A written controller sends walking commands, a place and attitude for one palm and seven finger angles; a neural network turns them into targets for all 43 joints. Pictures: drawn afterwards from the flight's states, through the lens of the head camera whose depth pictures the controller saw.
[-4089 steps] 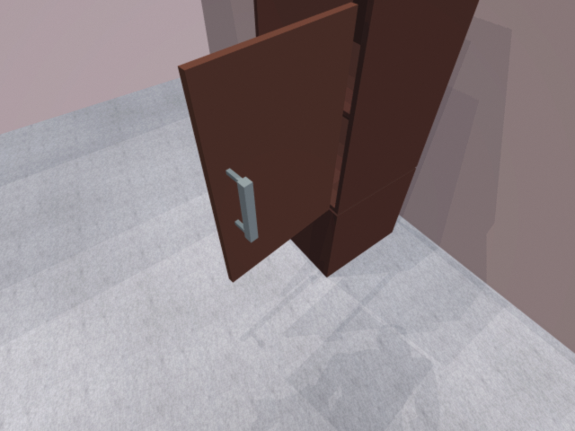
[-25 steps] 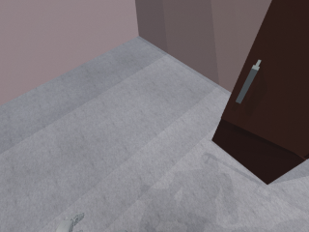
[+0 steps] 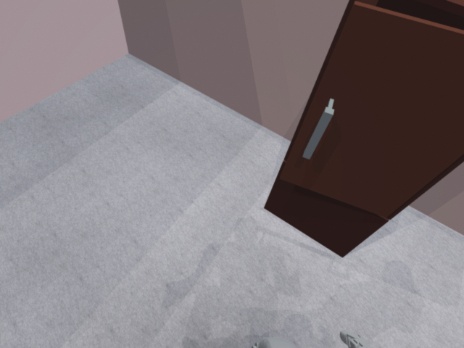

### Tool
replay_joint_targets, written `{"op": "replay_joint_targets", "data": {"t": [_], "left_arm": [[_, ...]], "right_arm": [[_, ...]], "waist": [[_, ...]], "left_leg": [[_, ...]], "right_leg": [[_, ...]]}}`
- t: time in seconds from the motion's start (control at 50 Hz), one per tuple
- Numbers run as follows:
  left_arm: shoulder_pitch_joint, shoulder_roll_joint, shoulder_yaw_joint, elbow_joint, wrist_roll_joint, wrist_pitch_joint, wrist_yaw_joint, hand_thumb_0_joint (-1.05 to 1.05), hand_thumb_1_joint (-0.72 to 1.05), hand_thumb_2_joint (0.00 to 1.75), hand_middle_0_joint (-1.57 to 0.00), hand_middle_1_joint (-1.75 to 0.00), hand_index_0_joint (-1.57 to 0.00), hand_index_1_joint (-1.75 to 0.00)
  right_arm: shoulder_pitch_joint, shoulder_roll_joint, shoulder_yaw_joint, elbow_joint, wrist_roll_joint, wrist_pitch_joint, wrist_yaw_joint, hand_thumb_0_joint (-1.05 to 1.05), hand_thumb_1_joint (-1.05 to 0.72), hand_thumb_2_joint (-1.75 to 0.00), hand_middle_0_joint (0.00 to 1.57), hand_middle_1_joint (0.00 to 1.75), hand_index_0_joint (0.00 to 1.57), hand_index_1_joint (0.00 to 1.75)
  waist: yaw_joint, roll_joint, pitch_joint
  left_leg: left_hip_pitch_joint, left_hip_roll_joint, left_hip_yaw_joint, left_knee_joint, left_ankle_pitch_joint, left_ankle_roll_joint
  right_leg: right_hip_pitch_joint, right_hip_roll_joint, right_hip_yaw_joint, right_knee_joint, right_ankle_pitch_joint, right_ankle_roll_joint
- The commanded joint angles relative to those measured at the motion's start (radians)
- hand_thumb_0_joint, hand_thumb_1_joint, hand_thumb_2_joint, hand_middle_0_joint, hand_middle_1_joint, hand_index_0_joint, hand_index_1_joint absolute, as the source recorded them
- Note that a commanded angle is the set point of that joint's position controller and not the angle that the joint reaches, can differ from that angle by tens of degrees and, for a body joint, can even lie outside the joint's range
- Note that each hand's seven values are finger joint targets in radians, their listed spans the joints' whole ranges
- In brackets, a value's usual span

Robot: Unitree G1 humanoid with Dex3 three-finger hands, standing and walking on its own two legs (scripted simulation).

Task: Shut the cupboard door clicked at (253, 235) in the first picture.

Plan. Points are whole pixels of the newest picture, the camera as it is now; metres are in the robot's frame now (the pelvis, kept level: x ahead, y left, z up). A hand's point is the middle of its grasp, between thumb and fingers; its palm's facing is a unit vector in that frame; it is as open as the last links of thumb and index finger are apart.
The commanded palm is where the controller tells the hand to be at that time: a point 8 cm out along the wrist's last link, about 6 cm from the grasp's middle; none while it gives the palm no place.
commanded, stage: turn to face it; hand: left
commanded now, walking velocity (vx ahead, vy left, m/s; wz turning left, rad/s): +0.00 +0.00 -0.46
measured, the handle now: (318, 130) +0.65 -0.18 -0.05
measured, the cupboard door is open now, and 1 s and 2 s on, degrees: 13 13 13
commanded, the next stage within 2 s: take the last steps up to it in 0.32 s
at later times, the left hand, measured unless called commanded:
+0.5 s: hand (173, 330) +0.16 +0.11 -0.15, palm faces -0.22 -0.94 -0.25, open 7.4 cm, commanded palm none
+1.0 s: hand (193, 291) +0.24 +0.09 -0.17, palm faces -0.33 -0.93 -0.15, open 7.4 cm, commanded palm none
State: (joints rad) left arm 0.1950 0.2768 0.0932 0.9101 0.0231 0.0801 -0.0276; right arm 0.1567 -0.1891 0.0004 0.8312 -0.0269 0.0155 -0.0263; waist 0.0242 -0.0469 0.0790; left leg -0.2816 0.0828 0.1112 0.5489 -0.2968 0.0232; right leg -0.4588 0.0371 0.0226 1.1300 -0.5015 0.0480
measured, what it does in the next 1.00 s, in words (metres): walks ahead, turning right: right foot, then left foot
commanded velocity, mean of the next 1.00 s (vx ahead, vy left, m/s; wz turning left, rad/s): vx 0.13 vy -0.09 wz -0.25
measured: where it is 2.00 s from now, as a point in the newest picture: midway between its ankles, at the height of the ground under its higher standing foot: outside the picture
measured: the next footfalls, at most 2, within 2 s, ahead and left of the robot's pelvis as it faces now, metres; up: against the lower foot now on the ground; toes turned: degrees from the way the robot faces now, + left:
right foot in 0.32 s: +0.02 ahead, -0.15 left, +0.00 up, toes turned -13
left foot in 0.72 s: +0.13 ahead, +0.05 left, +0.00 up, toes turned -8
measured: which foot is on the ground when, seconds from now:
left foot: down 0.00-0.32, up 0.34-0.70, down 0.72-1.00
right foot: up 0.00-0.30, down 0.32-0.72, up 0.74-1.00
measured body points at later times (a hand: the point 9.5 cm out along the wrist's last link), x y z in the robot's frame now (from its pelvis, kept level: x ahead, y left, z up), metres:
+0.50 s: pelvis +0.02 -0.05 +0.00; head +0.05 -0.08 +0.45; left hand +0.17 +0.16 -0.13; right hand -0.02 -0.30 -0.16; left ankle +0.01 +0.09 -0.66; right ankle -0.02 -0.14 -0.74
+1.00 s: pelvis +0.12 -0.08 +0.01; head +0.17 -0.06 +0.45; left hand +0.26 +0.14 -0.16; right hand +0.02 -0.30 -0.13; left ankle +0.09 +0.06 -0.74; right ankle +0.10 -0.25 -0.66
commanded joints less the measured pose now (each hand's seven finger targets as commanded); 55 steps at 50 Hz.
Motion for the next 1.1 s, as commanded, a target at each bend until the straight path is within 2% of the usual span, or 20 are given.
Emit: {"op": "replay_joint_targets", "data": {"t": [0.0, 0.2, 0.26, 0.28, 0.3, 0.32, 0.34, 0.36, 0.38, 0.44, 0.6, 0.66, 0.68, 0.7, 0.72, 0.74, 0.78, 0.86, 1.0, 1.08], "left_arm": [[-0.02, 0.046, 0.013, -0.09, -0.006, -0.025, -0.009, 0.0, 0.9, 0.9, -0.2, -0.3, -0.2, -0.3], [-0.097, 0.01, -0.012, -0.099, -0.001, -0.033, -0.004, 0.0, 0.9, 0.9, -0.2, -0.3, -0.2, -0.3], [0.021, 0.037, -0.005, -0.065, -0.002, -0.045, 0.003, 0.0, 0.9, 0.9, -0.2, -0.3, -0.2, -0.3], [0.086, 0.105, 0.006, -0.043, 0.006, -0.056, 0.012, 0.0, 0.9, 0.9, -0.2, -0.3, -0.2, -0.3], [0.13, 0.209, 0.024, -0.029, 0.011, -0.067, 0.028, 0.0, 0.9, 0.9, -0.2, -0.3, -0.2, -0.3], [0.146, 0.216, 0.015, -0.02, -0.006, -0.065, 0.036, 0.0, 0.9, 0.9, -0.2, -0.3, -0.2, -0.3], [0.087, 0.188, 0.01, -0.035, -0.004, -0.062, 0.041, 0.0, 0.9, 0.9, -0.2, -0.3, -0.2, -0.3], [0.033, 0.158, 0.012, -0.041, -0.001, -0.067, 0.049, 0.0, 0.9, 0.9, -0.2, -0.3, -0.2, -0.3], [0.009, 0.125, -0.001, -0.044, -0.007, -0.07, 0.05, 0.0, 0.9, 0.9, -0.2, -0.3, -0.2, -0.3], [-0.017, 0.081, -0.016, -0.048, -0.01, -0.081, 0.046, 0.0, 0.9, 0.9, -0.2, -0.3, -0.2, -0.3], [0.045, 0.099, 0.008, 0.005, 0.007, -0.087, 0.027, 0.0, 0.9, 0.9, -0.2, -0.3, -0.2, -0.3], [-0.01, 0.076, 0.007, 0.002, -0.006, -0.08, 0.017, 0.0, 0.9, 0.9, -0.2, -0.3, -0.2, -0.3], [0.007, 0.012, -0.005, -0.005, -0.014, -0.077, 0.011, 0.0, 0.9, 0.9, -0.2, -0.3, -0.2, -0.3], [0.008, -0.039, -0.019, -0.029, -0.013, -0.076, 0.001, 0.0, 0.9, 0.9, -0.2, -0.3, -0.2, -0.3], [-0.061, 0.019, -0.011, -0.059, 0.004, -0.069, -0.004, 0.0, 0.9, 0.9, -0.2, -0.3, -0.2, -0.3], [-0.054, 0.043, 0.002, -0.05, 0.016, -0.065, -0.012, 0.0, 0.9, 0.9, -0.2, -0.3, -0.2, -0.3], [-0.038, 0.035, 0.011, -0.021, 0.018, -0.061, -0.025, 0.0, 0.9, 0.9, -0.2, -0.3, -0.2, -0.3], [0.022, -0.017, -0.007, 0.015, 0.006, -0.054, -0.027, 0.0, 0.9, 0.9, -0.2, -0.3, -0.2, -0.3], [-0.119, -0.034, -0.031, -0.015, 0.0, -0.056, -0.031, 0.0, 0.9, 0.9, -0.2, -0.3, -0.2, -0.3], [-0.023, -0.006, -0.021, 0.021, -0.001, -0.073, -0.028, 0.0, 0.9, 0.9, -0.2, -0.3, -0.2, -0.3]], "right_arm": [[0.08, -0.205, -0.061, -0.034, -0.001, -0.021, -0.024, 0.0, -0.9, -0.9, 0.2, 0.3, 0.2, 0.3], [0.155, -0.226, -0.086, 0.044, -0.007, -0.012, -0.004, 0.0, -0.9, -0.9, 0.2, 0.3, 0.2, 0.3], [0.109, -0.232, -0.089, 0.05, 0.003, -0.009, 0.0, 0.0, -0.9, -0.9, 0.2, 0.3, 0.2, 0.3], [0.112, -0.191, -0.086, 0.045, 0.015, -0.008, 0.006, 0.0, -0.9, -0.9, 0.2, 0.3, 0.2, 0.3], [0.083, -0.1, -0.061, 0.003, 0.017, -0.004, 0.011, 0.0, -0.9, -0.9, 0.2, 0.3, 0.2, 0.3], [0.062, -0.136, -0.062, 0.007, 0.018, 0.021, 0.0, 0.0, -0.9, -0.9, 0.2, 0.3, 0.2, 0.3], [0.06, -0.12, -0.064, 0.017, 0.015, 0.026, 0.002, 0.0, -0.9, -0.9, 0.2, 0.3, 0.2, 0.3], [0.081, -0.118, -0.065, 0.031, 0.011, 0.023, 0.0, 0.0, -0.9, -0.9, 0.2, 0.3, 0.2, 0.3], [0.078, -0.141, -0.068, 0.053, 0.01, 0.023, 0.001, 0.0, -0.9, -0.9, 0.2, 0.3, 0.2, 0.3], [0.134, -0.121, -0.064, 0.082, 0.004, 0.022, 0.012, 0.0, -0.9, -0.9, 0.2, 0.3, 0.2, 0.3], [0.051, -0.095, -0.066, 0.047, 0.0, -0.012, 0.013, 0.0, -0.9, -0.9, 0.2, 0.3, 0.2, 0.3], [0.209, -0.1, -0.062, 0.104, -0.002, -0.038, 0.0, 0.0, -0.9, -0.9, 0.2, 0.3, 0.2, 0.3], [0.288, -0.171, -0.074, 0.13, -0.008, -0.05, -0.009, 0.0, -0.9, -0.9, 0.2, 0.3, 0.2, 0.3], [0.372, -0.274, -0.097, 0.146, -0.023, -0.05, -0.016, 0.0, -0.9, -0.9, 0.2, 0.3, 0.2, 0.3], [0.364, -0.294, -0.094, 0.131, -0.019, -0.044, -0.022, 0.0, -0.9, -0.9, 0.2, 0.3, 0.2, 0.3], [0.302, -0.25, -0.081, 0.112, -0.017, -0.044, -0.021, 0.0, -0.9, -0.9, 0.2, 0.3, 0.2, 0.3], [0.215, -0.193, -0.061, 0.089, -0.015, -0.054, -0.026, 0.0, -0.9, -0.9, 0.2, 0.3, 0.2, 0.3], [0.249, -0.167, -0.05, 0.119, -0.009, -0.072, -0.03, 0.0, -0.9, -0.9, 0.2, 0.3, 0.2, 0.3], [0.294, -0.169, -0.065, 0.171, -0.014, -0.059, -0.018, 0.0, -0.9, -0.9, 0.2, 0.3, 0.2, 0.3], [0.242, -0.211, -0.084, 0.178, -0.006, -0.051, -0.016, 0.0, -0.9, -0.9, 0.2, 0.3, 0.2, 0.3]], "waist": [[-0.037, 0.218, -0.13], [-0.075, 0.278, -0.117], [-0.002, 0.2, -0.146], [0.026, 0.04, -0.176], [0.051, -0.247, -0.158], [0.056, -0.179, -0.153], [0.025, -0.118, -0.081], [-0.003, -0.202, -0.087], [-0.011, -0.186, -0.071], [-0.05, -0.113, -0.125], [-0.009, -0.086, -0.065], [-0.094, -0.038, -0.075], [-0.121, 0.165, -0.103], [-0.143, 0.423, -0.097], [-0.154, 0.295, -0.036], [-0.112, 0.212, 0.013], [-0.072, 0.221, 0.065], [-0.048, 0.187, -0.041], [-0.086, 0.255, 0.02], [-0.033, 0.256, -0.047]], "left_leg": [[0.236, 0.243, -0.122, -0.178, 0.592, 0.099], [0.21, 0.267, -0.041, -0.129, 0.58, 0.101], [0.1, 0.236, 0.011, -0.013, 0.414, 0.027], [-0.021, 0.165, 0.07, 0.132, 0.214, -0.031], [-0.276, 0.002, 0.098, 0.367, -0.319, -0.083], [-0.25, 0.006, -0.052, 0.508, -0.364, -0.074], [-0.294, 0.008, -0.095, 0.577, -0.284, -0.07], [-0.355, 0.009, -0.106, 0.609, -0.244, -0.076], [-0.342, 0.017, -0.116, 0.632, -0.185, -0.085], [-0.255, 0.013, -0.086, 0.58, -0.082, -0.101], [-0.169, -0.007, -0.032, 0.204, -0.153, -0.082], [0.152, -0.032, 0.003, -0.099, 0.054, -0.072], [0.31, 0.099, -0.182, -0.225, -0.028, -0.039], [0.374, 0.378, -0.549, -0.319, -0.165, 0.056], [0.26, 0.467, -0.605, -0.384, -0.241, 0.125], [0.171, 0.41, -0.525, -0.404, -0.254, 0.104], [0.094, 0.338, -0.375, -0.386, -0.067, 0.062], [0.248, 0.254, -0.095, -0.276, 0.477, 0.047], [0.231, 0.24, 0.019, -0.247, 0.547, 0.056], [0.2, 0.253, 0.03, -0.12, 0.61, 0.042]], "right_leg": [[-0.105, -0.065, -0.019, 0.033, 0.063, 0.015], [0.062, -0.048, -0.118, -0.369, 0.076, -0.019], [0.292, -0.05, -0.109, -0.657, 0.334, -0.047], [0.438, -0.168, 0.028, -0.75, 0.497, -0.082], [0.524, -0.4, 0.33, -0.79, 0.779, -0.183], [0.39, -0.454, 0.343, -0.813, 0.757, -0.264], [0.34, -0.4, 0.281, -0.828, 0.66, -0.266], [0.377, -0.363, 0.285, -0.826, 0.665, -0.251], [0.354, -0.327, 0.236, -0.816, 0.701, -0.232], [0.335, -0.251, 0.101, -0.81, 0.671, -0.215], [0.313, -0.264, 0.22, -0.855, 0.294, -0.278], [0.124, -0.17, 0.16, -0.73, 0.195, -0.205], [-0.017, -0.077, 0.091, -0.54, 0.135, -0.148], [-0.222, 0.024, -0.05, -0.239, -0.066, -0.085], [-0.25, -0.035, 0.03, -0.079, -0.072, -0.088], [-0.237, -0.069, 0.052, -0.019, 0.02, -0.081], [-0.229, -0.092, 0.042, 0.056, 0.144, -0.058], [-0.218, -0.079, -0.003, 0.031, 0.24, -0.031], [-0.136, -0.091, -0.106, -0.331, 0.3, -0.044], [0.119, -0.045, -0.146, -0.521, 0.302, -0.079]]}}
